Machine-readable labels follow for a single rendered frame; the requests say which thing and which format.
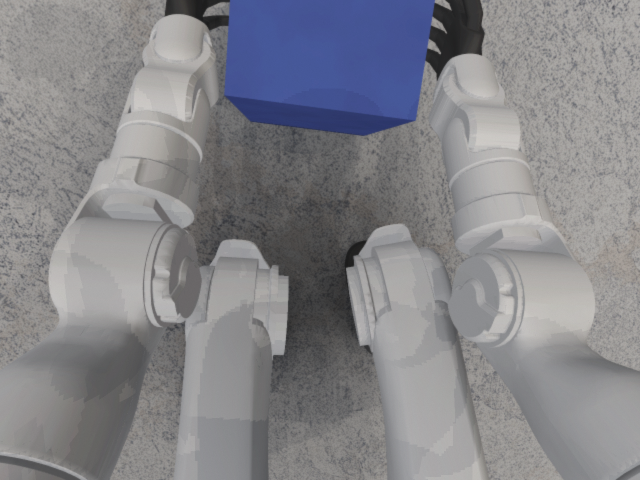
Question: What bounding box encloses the right robot shin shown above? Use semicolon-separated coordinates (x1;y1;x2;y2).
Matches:
359;224;452;304

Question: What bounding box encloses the left robot forearm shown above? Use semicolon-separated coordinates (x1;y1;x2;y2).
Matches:
48;14;220;307

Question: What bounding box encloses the right robot hand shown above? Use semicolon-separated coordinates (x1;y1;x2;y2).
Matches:
425;0;485;80

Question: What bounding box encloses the robot left thigh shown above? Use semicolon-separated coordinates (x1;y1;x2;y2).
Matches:
173;257;289;480

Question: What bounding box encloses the right robot forearm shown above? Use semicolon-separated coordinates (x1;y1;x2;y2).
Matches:
428;54;595;298

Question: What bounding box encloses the carton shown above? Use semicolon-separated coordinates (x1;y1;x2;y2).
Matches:
224;0;435;136

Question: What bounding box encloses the left robot hand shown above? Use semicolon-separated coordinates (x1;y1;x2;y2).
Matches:
165;0;230;31

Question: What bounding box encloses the robot left upper arm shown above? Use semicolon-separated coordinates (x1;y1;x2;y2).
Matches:
0;217;202;480

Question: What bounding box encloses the robot right upper arm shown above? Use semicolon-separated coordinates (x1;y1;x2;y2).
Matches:
448;248;640;480

